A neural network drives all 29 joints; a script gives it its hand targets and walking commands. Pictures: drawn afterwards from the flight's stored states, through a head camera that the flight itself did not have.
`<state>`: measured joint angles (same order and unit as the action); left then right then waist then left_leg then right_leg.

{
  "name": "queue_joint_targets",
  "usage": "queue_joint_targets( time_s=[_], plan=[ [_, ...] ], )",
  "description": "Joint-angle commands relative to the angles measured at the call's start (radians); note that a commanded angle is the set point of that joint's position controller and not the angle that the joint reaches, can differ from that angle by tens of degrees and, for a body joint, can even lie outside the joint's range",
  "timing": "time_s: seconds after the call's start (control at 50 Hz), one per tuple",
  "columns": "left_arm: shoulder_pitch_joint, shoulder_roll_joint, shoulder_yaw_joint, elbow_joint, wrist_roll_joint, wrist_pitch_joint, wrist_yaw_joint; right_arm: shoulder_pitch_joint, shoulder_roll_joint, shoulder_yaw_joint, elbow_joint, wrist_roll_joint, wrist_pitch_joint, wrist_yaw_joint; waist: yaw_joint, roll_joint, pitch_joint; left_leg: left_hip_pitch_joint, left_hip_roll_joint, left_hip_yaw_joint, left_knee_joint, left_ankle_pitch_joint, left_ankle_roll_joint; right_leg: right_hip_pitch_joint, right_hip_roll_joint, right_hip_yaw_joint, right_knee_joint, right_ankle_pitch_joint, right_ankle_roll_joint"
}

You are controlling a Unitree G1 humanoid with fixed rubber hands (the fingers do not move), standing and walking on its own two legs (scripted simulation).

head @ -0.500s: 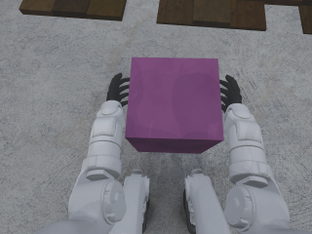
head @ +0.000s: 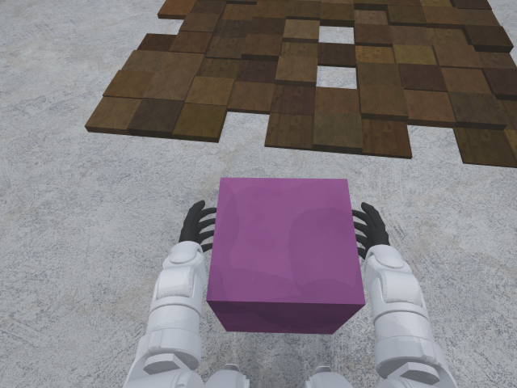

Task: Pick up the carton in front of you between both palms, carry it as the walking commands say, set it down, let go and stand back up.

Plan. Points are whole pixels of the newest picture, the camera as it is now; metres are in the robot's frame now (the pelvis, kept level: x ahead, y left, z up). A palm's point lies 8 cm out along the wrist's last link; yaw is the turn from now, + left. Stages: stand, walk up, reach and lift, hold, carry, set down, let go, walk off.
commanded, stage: reach and lift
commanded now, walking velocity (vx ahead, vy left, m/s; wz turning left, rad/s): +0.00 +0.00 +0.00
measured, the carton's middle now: (281, 262) +0.34 +0.00 -0.08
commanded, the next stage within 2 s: hold in 1.30 s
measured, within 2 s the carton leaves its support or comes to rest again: neither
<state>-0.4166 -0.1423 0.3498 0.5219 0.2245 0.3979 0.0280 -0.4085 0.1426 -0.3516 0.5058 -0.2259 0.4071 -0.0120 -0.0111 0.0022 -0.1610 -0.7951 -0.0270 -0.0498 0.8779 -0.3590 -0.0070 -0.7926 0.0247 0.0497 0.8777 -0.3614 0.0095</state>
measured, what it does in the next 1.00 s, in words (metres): rises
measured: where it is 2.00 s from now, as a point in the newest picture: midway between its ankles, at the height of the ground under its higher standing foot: outside the picture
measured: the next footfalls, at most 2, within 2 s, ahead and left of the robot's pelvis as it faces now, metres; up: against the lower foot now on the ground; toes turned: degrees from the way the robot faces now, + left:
none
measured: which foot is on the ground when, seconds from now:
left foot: down 0.00-1.00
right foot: down 0.00-1.00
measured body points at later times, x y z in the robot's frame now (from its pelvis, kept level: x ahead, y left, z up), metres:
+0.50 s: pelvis +0.00 +0.00 +0.05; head -0.02 +0.00 +0.50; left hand +0.32 +0.15 +0.07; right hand +0.32 -0.15 +0.07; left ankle +0.03 +0.12 -0.69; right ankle +0.03 -0.12 -0.69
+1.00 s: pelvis +0.02 +0.00 +0.05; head +0.00 +0.00 +0.50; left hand +0.33 +0.15 +0.08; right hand +0.33 -0.15 +0.08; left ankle +0.03 +0.12 -0.69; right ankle +0.03 -0.12 -0.69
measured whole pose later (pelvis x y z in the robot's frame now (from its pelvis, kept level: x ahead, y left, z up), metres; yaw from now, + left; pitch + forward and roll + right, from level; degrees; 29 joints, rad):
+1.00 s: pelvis +0.02 +0.00 +0.05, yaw +0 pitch -5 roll +0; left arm -0.29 -0.16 0.27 0.31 0.29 0.65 -0.02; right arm -0.29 0.16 -0.26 0.30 -0.29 0.65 0.03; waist 0.00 0.00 0.03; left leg -0.10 -0.01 -0.05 0.38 -0.20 0.00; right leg -0.10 0.01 0.06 0.39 -0.20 0.00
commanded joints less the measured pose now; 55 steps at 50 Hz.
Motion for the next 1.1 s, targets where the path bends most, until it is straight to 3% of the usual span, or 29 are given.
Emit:
queue_joint_targets(
  time_s=[0.0, 0.2, 0.4, 0.58, 1.08],
  plan=[
    [-0.461, -1.025, -0.591, 0.026, -0.146, 0.014, -0.244, -0.468, 1.015, 0.598, 0.021, 0.148, 0.010, 0.236, 0.004, -0.002, -0.416, 0.355, -0.090, -0.030, -0.181, 0.295, 0.016, 0.360, 0.091, 0.033, -0.182, 0.304, -0.016],
    [-0.346, -0.996, -0.651, -0.105, -0.166, 0.129, -0.257, -0.356, 0.986, 0.659, -0.105, 0.168, 0.121, 0.244, 0.006, -0.001, -0.214, 0.612, -0.067, -0.030, -0.399, 0.360, 0.008, 0.595, 0.068, 0.030, -0.401, 0.350, -0.011],
    [-0.413, -0.957, -0.525, -0.071, -0.110, 0.192, -0.284, -0.415, 0.949, 0.524, -0.059, 0.106, 0.182, 0.266, 0.007, 0.000, 0.013, 0.633, -0.053, -0.018, -0.494, 0.125, 0.016, 0.613, 0.056, 0.021, -0.495, 0.112, -0.025],
    [-0.475, -0.971, -0.556, -0.098, -0.121, 0.186, -0.287, -0.483, 0.964, 0.562, -0.099, 0.121, 0.177, 0.268, 0.009, -0.002, -0.068, 0.680, -0.057, -0.014, -0.494, 0.162, 0.016, 0.668, 0.057, 0.014, -0.496, 0.154, -0.020],
    [-0.279, -0.925, -0.624, -0.271, -0.166, 0.242, -0.265, -0.282, 0.926, 0.627, -0.262, 0.163, 0.233, 0.247, 0.011, 0.000, -0.072, 0.789, -0.066, -0.026, -0.542, 0.406, 0.004, 0.774, 0.069, 0.028, -0.539, 0.400, -0.005]
  ],
)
